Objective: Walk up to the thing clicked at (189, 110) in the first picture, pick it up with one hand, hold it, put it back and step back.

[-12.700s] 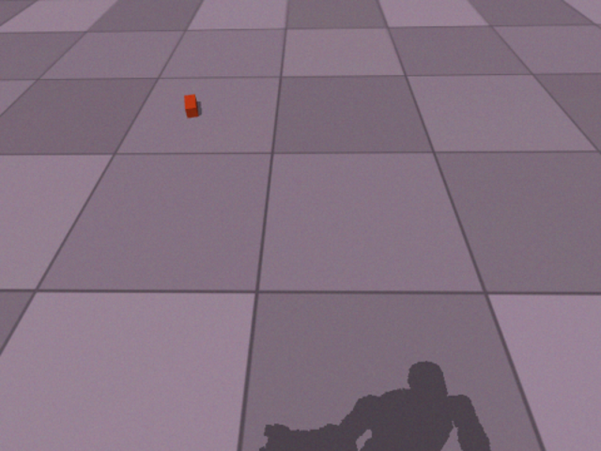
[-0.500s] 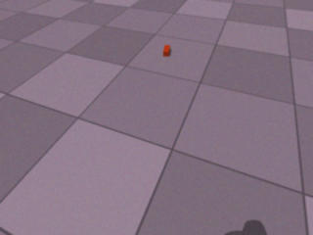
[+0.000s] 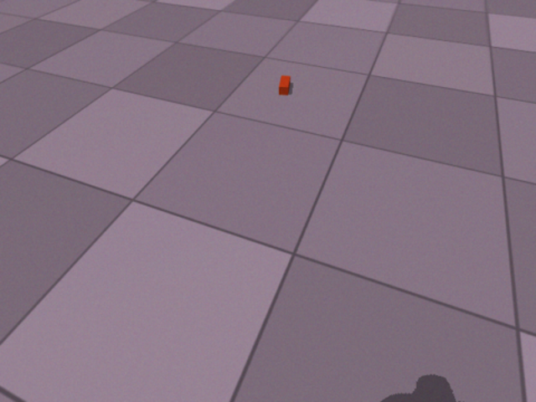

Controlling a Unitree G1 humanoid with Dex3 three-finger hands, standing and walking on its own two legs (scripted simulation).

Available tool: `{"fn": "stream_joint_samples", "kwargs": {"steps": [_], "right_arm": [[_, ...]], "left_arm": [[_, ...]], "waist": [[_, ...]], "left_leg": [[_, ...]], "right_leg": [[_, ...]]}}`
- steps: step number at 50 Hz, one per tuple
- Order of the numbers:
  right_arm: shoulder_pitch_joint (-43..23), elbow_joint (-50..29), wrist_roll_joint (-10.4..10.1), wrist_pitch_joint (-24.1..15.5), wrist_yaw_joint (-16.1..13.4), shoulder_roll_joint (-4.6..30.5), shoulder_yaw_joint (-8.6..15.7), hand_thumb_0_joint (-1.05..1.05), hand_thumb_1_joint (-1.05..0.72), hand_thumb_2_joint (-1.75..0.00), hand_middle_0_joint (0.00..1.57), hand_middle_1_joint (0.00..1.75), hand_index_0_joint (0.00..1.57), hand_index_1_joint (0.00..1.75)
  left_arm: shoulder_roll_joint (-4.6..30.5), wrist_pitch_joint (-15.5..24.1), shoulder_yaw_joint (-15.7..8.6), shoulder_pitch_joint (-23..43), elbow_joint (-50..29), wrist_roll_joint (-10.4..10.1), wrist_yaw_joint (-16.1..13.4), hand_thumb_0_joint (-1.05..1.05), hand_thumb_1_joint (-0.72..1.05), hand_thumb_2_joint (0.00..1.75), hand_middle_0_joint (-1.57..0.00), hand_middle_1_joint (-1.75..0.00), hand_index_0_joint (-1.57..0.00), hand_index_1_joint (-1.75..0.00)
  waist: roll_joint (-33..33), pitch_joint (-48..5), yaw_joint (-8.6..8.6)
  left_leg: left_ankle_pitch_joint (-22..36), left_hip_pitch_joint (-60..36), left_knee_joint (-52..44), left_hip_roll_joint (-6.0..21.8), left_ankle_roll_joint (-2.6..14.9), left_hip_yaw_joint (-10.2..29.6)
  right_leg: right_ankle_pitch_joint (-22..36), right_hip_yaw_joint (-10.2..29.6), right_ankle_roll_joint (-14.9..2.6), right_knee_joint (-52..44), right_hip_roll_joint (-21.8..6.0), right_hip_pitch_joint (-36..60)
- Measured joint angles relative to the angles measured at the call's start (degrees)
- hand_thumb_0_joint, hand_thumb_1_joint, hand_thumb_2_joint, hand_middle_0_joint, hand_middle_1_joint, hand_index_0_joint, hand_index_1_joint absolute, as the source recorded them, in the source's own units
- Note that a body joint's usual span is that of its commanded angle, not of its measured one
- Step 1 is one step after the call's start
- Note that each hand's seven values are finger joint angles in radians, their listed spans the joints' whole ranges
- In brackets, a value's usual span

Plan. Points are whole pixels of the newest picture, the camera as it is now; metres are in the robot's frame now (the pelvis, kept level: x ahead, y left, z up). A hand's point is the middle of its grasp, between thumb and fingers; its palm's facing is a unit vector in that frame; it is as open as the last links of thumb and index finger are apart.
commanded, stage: stand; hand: left
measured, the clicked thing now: (284, 85) +2.32 -0.11 -0.75
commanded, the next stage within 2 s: walk up in 0.10 s
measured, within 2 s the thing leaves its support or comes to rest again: neither
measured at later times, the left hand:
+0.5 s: hand (139, 345) +0.26 +0.25 -0.12, palm faces -0.21 -0.78 -0.58, open 7.4 cm
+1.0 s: hand (209, 188) +0.68 +0.18 -0.16, palm faces -0.58 -0.63 -0.52, open 7.4 cm
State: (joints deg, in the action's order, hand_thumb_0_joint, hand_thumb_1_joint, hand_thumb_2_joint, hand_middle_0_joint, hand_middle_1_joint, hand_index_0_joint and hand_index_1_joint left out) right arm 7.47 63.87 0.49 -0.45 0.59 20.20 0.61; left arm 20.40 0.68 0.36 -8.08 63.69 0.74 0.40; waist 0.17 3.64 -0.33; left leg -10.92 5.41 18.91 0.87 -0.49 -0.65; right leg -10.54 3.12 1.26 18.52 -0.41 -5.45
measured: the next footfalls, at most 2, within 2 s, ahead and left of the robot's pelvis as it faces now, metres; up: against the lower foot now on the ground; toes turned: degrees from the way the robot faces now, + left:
right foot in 0.44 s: +0.12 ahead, -0.21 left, +0.00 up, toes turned -29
left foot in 0.88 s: +0.60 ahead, -0.02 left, +0.00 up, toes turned -32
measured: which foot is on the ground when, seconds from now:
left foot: down 0.00-0.42, up 0.44-0.86, down 0.88-1.00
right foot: down 0.00-0.16, up 0.18-0.42, down 0.44-0.88, up 0.90-1.00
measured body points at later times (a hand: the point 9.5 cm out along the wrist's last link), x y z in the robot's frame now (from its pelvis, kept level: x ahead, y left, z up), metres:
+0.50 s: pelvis +0.10 -0.06 -0.05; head +0.06 -0.11 +0.40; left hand +0.27 +0.29 -0.09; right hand +0.12 -0.44 -0.17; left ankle +0.02 +0.10 -0.71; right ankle +0.08 -0.19 -0.75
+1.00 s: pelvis +0.43 -0.04 -0.03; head +0.47 -0.07 +0.41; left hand +0.71 +0.21 -0.13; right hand +0.33 -0.39 -0.12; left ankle +0.57 -0.01 -0.75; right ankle +0.26 -0.13 -0.66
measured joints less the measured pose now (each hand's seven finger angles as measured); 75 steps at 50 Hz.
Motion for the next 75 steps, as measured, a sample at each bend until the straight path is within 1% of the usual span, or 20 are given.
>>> {"fn": "stream_joint_samples", "kwargs": {"steps": [5,9,14,21,24,27,31,37,42,44,45,47,49,55,62,65,66,69,71,75], "right_arm": [[0.0,0.0,0.0,-0.1,0.0,0.0,0.0,0.0,-0.9,-0.89,0.2,0.3,0.21,0.3],[-0.1,-4.7,1.5,-0.5,3.6,1.6,2.8,0.01,-0.9,-0.89,0.2,0.3,0.21,0.3],[-0.5,-9.8,1.3,-2.5,4.6,4.4,5.0,0.0,-0.9,-0.89,0.21,0.3,0.21,0.3],[1.0,-9.4,2.7,-1.2,6.5,9.3,6.2,0.01,-0.9,-0.89,0.21,0.3,0.21,0.3],[-0.1,-10.0,2.9,0.3,6.6,11.1,6.2,0.01,-0.9,-0.89,0.2,0.3,0.21,0.3],[-2.7,-10.7,2.3,0.7,7.4,11.6,5.3,0.01,-0.91,-0.89,0.2,0.3,0.2,0.3],[-5.1,-14.2,1.9,0.1,8.9,9.1,3.6,0.01,-0.91,-0.89,0.2,0.3,0.2,0.3],[-5.2,-18.7,2.6,1.3,11.2,7.2,2.5,0.01,-0.91,-0.89,0.2,0.3,0.21,0.3],[-4.6,-20.0,2.5,1.7,11.0,8.8,4.1,0.01,-0.9,-0.89,0.2,0.3,0.21,0.3],[-3.7,-20.7,2.5,1.0,10.4,9.3,5.2,0.01,-0.9,-0.89,0.2,0.3,0.21,0.3],[-3.4,-20.9,2.5,0.3,9.4,8.6,5.9,0.01,-0.9,-0.89,0.2,0.3,0.21,0.3],[-2.3,-20.5,1.7,-0.4,7.7,7.0,6.1,0.0,-0.91,-0.89,0.2,0.3,0.21,0.3],[-1.0,-19.5,1.2,0.4,6.9,5.4,5.6,0.0,-0.91,-0.89,0.2,0.3,0.21,0.3],[5.3,-19.3,2.1,0.7,6.1,5.4,5.7,0.01,-0.9,-0.89,0.2,0.3,0.21,0.3],[10.4,-19.1,2.9,2.0,6.4,8.7,7.5,0.01,-0.9,-0.89,0.2,0.3,0.21,0.3],[11.8,-19.4,3.1,2.4,6.0,8.0,7.6,0.01,-0.9,-0.89,0.2,0.3,0.21,0.3],[12.0,-19.4,3.2,2.5,5.7,7.4,7.4,0.01,-0.9,-0.89,0.2,0.3,0.21,0.3],[10.2,-19.6,3.5,3.6,5.1,5.9,5.9,0.01,-0.91,-0.89,0.2,0.3,0.2,0.3],[8.4,-20.1,3.4,3.9,5.1,5.5,4.9,0.01,-0.91,-0.89,0.2,0.3,0.2,0.3],[3.5,-23.5,3.2,3.2,6.6,6.9,4.3,0.01,-0.91,-0.89,0.2,0.3,0.21,0.3]], "left_arm": [[0.0,0.0,0.1,-0.2,-0.1,0.0,0.0,0.01,0.91,0.89,-0.21,-0.3,-0.2,-0.3],[0.9,-0.3,-1.2,-4.6,-2.7,0.0,2.7,0.01,0.91,0.89,-0.21,-0.3,-0.2,-0.3],[3.2,-1.4,-1.6,-5.5,-1.5,0.1,4.1,0.01,0.91,0.89,-0.21,-0.3,-0.2,-0.3],[8.3,0.9,-3.6,-5.6,-4.3,-0.9,5.4,0.01,0.91,0.89,-0.21,-0.3,-0.2,-0.3],[9.5,3.4,-5.0,-6.1,-6.7,-0.5,2.9,0.01,0.91,0.89,-0.21,-0.3,-0.2,-0.3],[6.1,3.9,-3.8,-8.5,-7.3,-0.6,0.7,0.01,0.91,0.89,-0.21,-0.3,-0.2,-0.3],[2.4,4.2,-1.8,-12.5,-6.1,-0.7,-0.3,0.01,0.91,0.89,-0.21,-0.3,-0.2,-0.3],[0.7,5.6,-1.0,-17.6,-6.3,-0.7,0.0,0.01,0.9,0.89,-0.22,-0.3,-0.21,-0.3],[2.9,5.5,-1.7,-18.0,-8.0,0.0,-0.5,0.01,0.9,0.89,-0.22,-0.3,-0.21,-0.3],[5.0,4.7,-2.2,-17.3,-8.5,0.3,-1.1,0.01,0.9,0.89,-0.22,-0.3,-0.21,-0.3],[6.4,4.0,-2.5,-15.3,-8.2,0.4,-1.5,0.01,0.9,0.89,-0.22,-0.3,-0.21,-0.3],[8.3,3.0,-2.8,-10.9,-8.3,-0.2,-2.8,0.01,0.9,0.89,-0.22,-0.3,-0.21,-0.3],[9.4,3.4,-2.8,-7.8,-9.2,-0.9,-3.0,0.02,0.91,0.89,-0.21,-0.3,-0.2,-0.3],[10.3,3.0,-3.2,-5.3,-10.7,-1.3,-0.8,0.01,0.91,0.89,-0.21,-0.3,-0.2,-0.3],[8.9,1.3,-4.1,-3.6,-12.7,-1.5,0.5,0.01,0.91,0.89,-0.21,-0.3,-0.2,-0.3],[9.4,1.7,-4.2,-3.7,-14.6,-1.7,0.3,0.01,0.91,0.89,-0.21,-0.3,-0.2,-0.3],[9.7,2.3,-4.5,-3.6,-15.6,-1.6,-0.3,0.01,0.91,0.89,-0.21,-0.3,-0.2,-0.3],[9.1,3.0,-4.6,-3.8,-18.4,-1.6,-3.4,0.01,0.91,0.89,-0.21,-0.3,-0.2,-0.3],[8.0,3.3,-3.7,-5.1,-18.5,-2.0,-5.0,0.0,0.91,0.89,-0.21,-0.3,-0.2,-0.3],[5.5,4.3,-2.2,-9.0,-16.1,-0.8,-5.2,0.01,0.9,0.89,-0.21,-0.3,-0.2,-0.3]], "waist": [[0.0,0.0,0.04],[0.1,-2.6,0.68],[2.3,-4.1,-0.37],[5.2,-6.9,0.4],[7.8,-7.1,1.89],[11.5,-5.6,2.79],[11.3,-2.9,3.23],[7.8,-2.2,3.78],[6.9,-2.0,2.86],[5.7,-1.8,2.0],[3.8,-0.5,1.11],[1.5,1.5,0.12],[-0.1,2.1,-0.79],[0.0,-0.2,-5.17],[4.1,-1.7,-8.16],[5.2,-2.2,-8.06],[5.5,-1.9,-7.15],[7.3,0.2,-4.67],[8.0,0.4,-3.17],[8.7,0.5,-1.64]], "left_leg": [[0.0,0.1,-0.1,0.0,0.0,-0.1],[-10.9,3.5,6.4,0.4,2.51,-4.9],[-5.8,0.7,4.2,2.6,0.97,-11.6],[-16.0,-4.8,11.0,6.3,-0.12,-16.5],[-23.1,5.3,34.4,7.0,0.9,-7.2],[-19.0,16.7,48.2,3.6,-0.22,1.0],[-9.2,27.1,43.7,4.3,-0.58,2.2],[4.0,35.6,32.9,6.3,-2.38,4.4],[4.2,31.8,21.9,6.2,-2.12,3.9],[4.3,27.5,19.0,4.7,-1.15,2.7],[2.8,27.7,22.5,3.3,-0.77,1.4],[-1.1,27.1,25.8,2.4,0.02,-1.0],[-1.9,23.5,22.7,2.0,1.0,-3.5],[-4.0,11.2,12.3,0.1,4.03,-10.3],[-10.9,0.0,7.6,-3.3,5.82,-15.5],[-17.1,-1.0,13.7,-2.8,4.53,-16.6],[-18.7,1.2,21.1,-1.7,2.9,-15.6],[-19.9,13.7,49.1,-1.1,-2.79,-3.4],[-16.2,21.0,57.8,0.3,-3.29,2.0],[-9.8,29.7,49.8,5.4,-0.95,7.6]], "right_leg": [[0.0,0.1,0.02,0.0,0.0,-0.1],[-7.8,2.9,-1.34,8.9,-0.1,-6.8],[-12.1,-4.0,-2.52,30.1,-4.2,-20.2],[-7.1,-10.7,-2.44,25.0,-9.7,-18.9],[-11.5,-11.0,-1.62,29.0,-6.5,-19.7],[-11.9,-11.3,-1.92,25.9,-3.1,-15.8],[-9.0,-8.1,-0.48,15.1,-1.8,-6.6],[-8.7,-1.6,0.05,4.0,-3.6,2.4],[-14.0,1.7,1.81,3.4,-6.3,6.6],[-18.2,2.6,2.09,11.3,-8.5,4.9],[-19.5,3.6,0.46,21.3,-9.8,1.6],[-18.9,5.9,-3.42,41.9,-6.9,-7.9],[-13.2,3.2,-5.08,51.5,-4.7,-16.4],[-8.3,-8.8,-3.09,42.0,-4.2,-27.9],[-1.1,-11.3,-2.84,27.6,-5.8,-28.0],[-0.9,-13.3,-4.47,19.9,-4.8,-22.3],[-0.5,-13.6,-4.93,18.4,-3.9,-20.5],[-5.2,-14.0,-4.43,23.6,-2.2,-19.8],[-6.6,-13.2,-3.99,23.4,-1.8,-17.7],[-8.3,-9.1,-0.21,22.6,-3.5,-14.5]]}}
